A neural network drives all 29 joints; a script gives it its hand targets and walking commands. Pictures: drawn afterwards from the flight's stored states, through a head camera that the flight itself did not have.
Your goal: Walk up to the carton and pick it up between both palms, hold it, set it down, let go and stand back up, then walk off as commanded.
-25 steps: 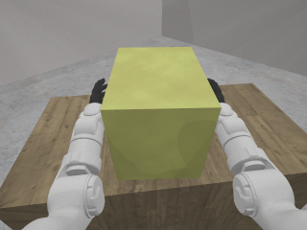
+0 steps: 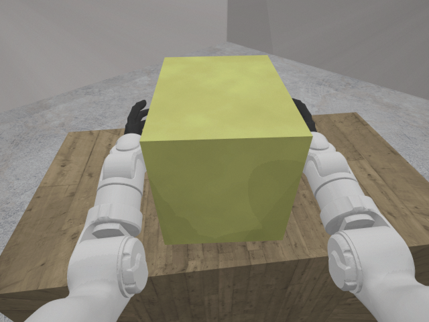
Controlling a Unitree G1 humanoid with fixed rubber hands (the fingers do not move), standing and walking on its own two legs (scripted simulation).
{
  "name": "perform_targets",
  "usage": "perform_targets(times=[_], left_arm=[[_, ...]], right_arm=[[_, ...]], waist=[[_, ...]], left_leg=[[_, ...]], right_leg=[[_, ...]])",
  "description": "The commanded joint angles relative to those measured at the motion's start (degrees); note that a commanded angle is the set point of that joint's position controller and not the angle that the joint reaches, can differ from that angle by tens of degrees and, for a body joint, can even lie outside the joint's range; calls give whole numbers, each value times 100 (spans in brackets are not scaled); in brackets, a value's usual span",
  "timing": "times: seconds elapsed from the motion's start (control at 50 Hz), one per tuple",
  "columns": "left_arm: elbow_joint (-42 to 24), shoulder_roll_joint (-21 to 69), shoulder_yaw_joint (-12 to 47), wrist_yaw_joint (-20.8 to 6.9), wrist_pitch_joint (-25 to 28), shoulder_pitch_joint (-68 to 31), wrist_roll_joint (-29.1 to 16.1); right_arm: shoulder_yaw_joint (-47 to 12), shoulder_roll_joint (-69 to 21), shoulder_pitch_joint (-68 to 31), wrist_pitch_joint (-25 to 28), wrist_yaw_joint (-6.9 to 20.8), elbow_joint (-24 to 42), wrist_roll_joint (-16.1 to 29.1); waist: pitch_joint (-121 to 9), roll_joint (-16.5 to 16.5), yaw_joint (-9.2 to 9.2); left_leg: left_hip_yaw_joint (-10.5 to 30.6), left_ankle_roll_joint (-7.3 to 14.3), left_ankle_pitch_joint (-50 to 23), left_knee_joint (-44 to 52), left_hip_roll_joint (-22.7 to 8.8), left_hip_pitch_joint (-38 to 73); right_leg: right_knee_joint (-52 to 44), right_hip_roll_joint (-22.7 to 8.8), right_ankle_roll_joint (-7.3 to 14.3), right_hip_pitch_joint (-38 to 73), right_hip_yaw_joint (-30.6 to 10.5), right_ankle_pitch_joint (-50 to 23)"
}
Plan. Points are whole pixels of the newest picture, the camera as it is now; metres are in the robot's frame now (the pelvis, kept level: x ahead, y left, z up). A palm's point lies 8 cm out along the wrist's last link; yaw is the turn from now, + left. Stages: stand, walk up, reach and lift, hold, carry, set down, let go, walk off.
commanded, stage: reach and lift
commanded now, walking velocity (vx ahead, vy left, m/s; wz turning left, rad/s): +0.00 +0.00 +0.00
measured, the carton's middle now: (219, 142) +0.43 -0.01 +0.14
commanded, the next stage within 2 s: hold in 0.32 s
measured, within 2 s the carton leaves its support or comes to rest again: neither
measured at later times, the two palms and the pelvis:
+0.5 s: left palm (117, 151) +0.36 +0.18 +0.19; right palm (295, 143) +0.37 -0.15 +0.18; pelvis -0.01 +0.00 +0.00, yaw +0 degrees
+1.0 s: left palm (125, 144) +0.37 +0.16 +0.19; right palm (303, 128) +0.37 -0.16 +0.21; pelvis +0.00 +0.00 +0.00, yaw +0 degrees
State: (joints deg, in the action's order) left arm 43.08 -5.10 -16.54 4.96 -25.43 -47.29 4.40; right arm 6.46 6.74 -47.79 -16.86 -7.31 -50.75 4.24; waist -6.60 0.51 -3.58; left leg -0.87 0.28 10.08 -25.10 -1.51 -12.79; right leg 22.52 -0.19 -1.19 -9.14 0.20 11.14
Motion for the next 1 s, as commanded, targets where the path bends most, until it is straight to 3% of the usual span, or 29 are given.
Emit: perform_targets(times=[0.0,0.04,0.06,0.08,0.1,0.12,0.18,0.22,0.26,0.3,0.34,0.4,0.44,0.46,0.48,0.52,0.56,0.6,0.68,0.74,0.8,0.82,0.84,0.86,0.9,0.92,0.94,0.96,0.98], left_arm=[[-2511,3981,2196,-1029,1,-4138,-211],[-3069,4289,2756,-980,-63,-4091,-438],[-3704,4240,2945,-915,3,-4355,-606],[-3934,4485,3249,-875,-30,-4103,-751],[-4418,4387,3362,-812,-59,-4102,-798],[-4564,4383,3534,-779,-77,-4101,-854],[-4654,3897,3228,-775,-247,-3728,-613],[-3674,3691,2728,-949,-487,-3676,-342],[-2887,3212,1828,-1130,-733,-3690,312],[-2419,3162,1434,-1348,-934,-3418,500],[-2489,3472,1879,-1419,-873,-3788,203],[-2388,3817,2513,-1406,-834,-3861,-121],[-2686,4177,3054,-1219,-667,-4300,-467],[-2911,4289,3257,-1105,-556,-4461,-646],[-3052,4363,3371,-1015,-472,-4551,-723],[-3189,4506,3573,-875,-412,-4645,-924],[-3355,4461,3477,-752,-458,-4428,-851],[-3510,4196,3213,-740,-417,-4637,-791],[-2515,3622,2020,-1040,-809,-3834,65],[-2511,3454,1877,-1290,-1003,-3497,186],[-2983,3768,2539,-1301,-1048,-3238,-116],[-3025,3762,2692,-1319,-1028,-3492,-179],[-3562,3914,2898,-1275,-970,-3580,-388],[-3596,4033,3233,-1232,-970,-3371,-519],[-4267,4014,3284,-1171,-893,-3690,-658],[-4538,4055,3478,-1101,-864,-3749,-729],[-4690,4100,3541,-1033,-843,-4032,-800],[-4807,3939,3345,-982,-849,-3987,-718],[-4962,3892,3402,-933,-879,-4090,-721]], right_arm=[[-2436,-4259,-5054,367,382,3079,1616],[-2657,-4233,-4852,292,284,3427,1898],[-2921,-4390,-5099,317,307,3984,1983],[-2938,-4369,-4736,286,275,4171,2029],[-3136,-4357,-4674,213,263,4558,2219],[-3077,-4233,-4590,169,245,4673,2198],[-2987,-4027,-3681,-195,231,4046,2084],[-2410,-3616,-3565,-426,313,3088,1757],[-1818,-3447,-3578,-633,436,1855,1397],[-1733,-3424,-3869,-594,519,1594,1157],[-1615,-3427,-4299,-470,560,1758,1205],[-1734,-3621,-5115,-136,489,2863,1255],[-1806,-3847,-5751,66,513,3552,1275],[-1973,-3954,-5853,127,532,3835,1290],[-1908,-3946,-5729,134,538,3617,1240],[-2004,-4030,-5708,178,576,3849,1335],[-2019,-3951,-5349,67,584,3696,1424],[-2188,-4189,-5024,-34,613,3355,1434],[-1826,-3877,-4449,-366,624,2040,1214],[-1933,-3919,-4418,-444,485,2372,1357],[-2448,-3865,-4987,-334,276,3713,1712],[-2323,-3720,-4848,-387,194,3469,1678],[-2585,-3907,-4911,-350,185,4102,1894],[-2631,-3823,-4938,-364,145,4537,1879],[-2797,-3924,-4570,-481,72,4640,2030],[-2984,-4086,-4676,-461,81,5013,2118],[-2905,-4040,-4424,-560,107,4731,2104],[-2932,-4127,-4192,-673,132,4500,2220],[-2839,-3915,-3945,-791,153,4308,2159]], waist=[[-3015,23,287],[-3383,-444,138],[-3929,-241,264],[-4418,-500,78],[-4423,-496,138],[-4319,-653,37],[-3292,-401,7],[-2050,-305,-73],[-739,-251,152],[-607,159,253],[-888,-67,21],[-1597,-135,-72],[-2221,-373,-119],[-2382,-249,-72],[-2670,-446,-195],[-2891,-327,-168],[-2785,-380,-87],[-2669,-74,-40],[-996,234,159],[-1296,269,134],[-2244,153,78],[-2066,-56,-90],[-2669,35,-73],[-3017,-84,-225],[-3177,-67,-239],[-3399,-146,-117],[-3317,-390,-200],[-3070,-402,-77],[-2976,-554,-176]], left_leg=[[93,-61,-2301,387,499,1694],[226,-235,-2665,268,509,1901],[212,-238,-3064,145,486,2000],[320,-408,-3541,-7,448,2342],[329,-404,-3690,-58,460,2379],[378,-485,-3805,-80,420,2425],[321,-403,-3051,162,438,1974],[281,-281,-1607,572,400,1497],[104,-108,-144,1056,356,917],[5,90,187,1287,332,834],[95,15,24,1258,300,863],[99,-66,-307,1007,316,947],[204,-158,-288,856,296,1030],[245,-154,-405,819,289,1126],[292,-252,-545,730,265,1372],[312,-231,-405,704,285,1322],[309,-222,-531,706,264,1401],[268,-78,-315,797,299,1386],[39,134,440,1258,349,753],[-36,191,-96,1110,412,1034],[46,1,-1305,675,472,1278],[109,-36,-1141,688,471,1336],[153,-38,-1539,540,458,1437],[246,-137,-1916,420,418,1656],[245,-179,-1981,347,482,1695],[275,-247,-2304,331,430,1729],[300,-310,-2208,329,445,1828],[306,-308,-2242,359,449,1788],[341,-363,-2227,384,428,1808]], right_leg=[[-570,393,-158,1161,50,-2521],[-496,433,-186,1187,47,-2893],[-399,498,-195,1358,55,-3219],[-378,525,-161,1197,70,-3372],[-379,531,-195,1259,42,-3583],[-352,551,-190,1053,85,-3490],[-484,531,-206,1044,53,-3017],[-745,445,-91,703,18,-1565],[-880,317,-33,308,0,-12],[-985,287,-29,218,19,414],[-923,351,53,252,63,351],[-863,374,72,549,96,-166],[-750,432,123,380,143,-134],[-718,488,141,324,239,-222],[-751,468,136,210,224,-232],[-764,461,104,83,197,-157],[-722,469,81,-25,183,-335],[-776,397,11,-41,146,-202],[-1024,293,-23,82,18,422],[-985,256,-119,492,-65,-305],[-742,382,-143,1182,-47,-1841],[-766,378,-136,1026,-72,-1671],[-650,456,-113,1241,4,-1947],[-586,451,-111,1372,-48,-2470],[-567,436,-175,1424,-51,-2582],[-470,533,-127,1380,34,-2671],[-555,524,-93,1092,35,-2201],[-514,533,-83,1081,53,-2267],[-549,508,-85,874,69,-2148]])
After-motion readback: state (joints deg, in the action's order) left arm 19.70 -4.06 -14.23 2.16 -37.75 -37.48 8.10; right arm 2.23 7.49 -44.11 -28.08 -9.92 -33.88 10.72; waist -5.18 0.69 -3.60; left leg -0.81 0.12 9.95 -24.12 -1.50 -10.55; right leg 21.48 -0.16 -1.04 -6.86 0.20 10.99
